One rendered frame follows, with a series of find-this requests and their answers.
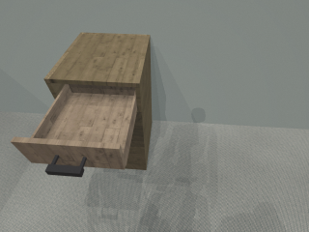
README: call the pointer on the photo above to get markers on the cabinet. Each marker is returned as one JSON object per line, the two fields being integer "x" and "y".
{"x": 111, "y": 59}

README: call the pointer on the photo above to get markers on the drawer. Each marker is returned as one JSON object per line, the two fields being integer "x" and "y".
{"x": 91, "y": 121}

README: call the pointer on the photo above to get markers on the handle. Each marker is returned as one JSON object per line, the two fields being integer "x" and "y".
{"x": 65, "y": 170}

